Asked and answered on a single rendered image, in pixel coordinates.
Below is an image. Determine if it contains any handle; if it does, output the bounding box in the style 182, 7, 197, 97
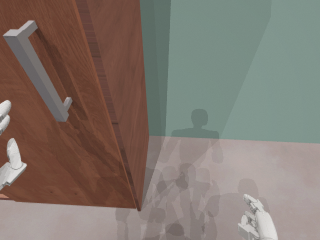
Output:
3, 20, 73, 122

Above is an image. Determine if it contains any robot right hand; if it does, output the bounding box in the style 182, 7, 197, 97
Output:
238, 194, 278, 240

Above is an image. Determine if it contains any robot left hand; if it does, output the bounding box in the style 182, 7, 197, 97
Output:
0, 100, 27, 190

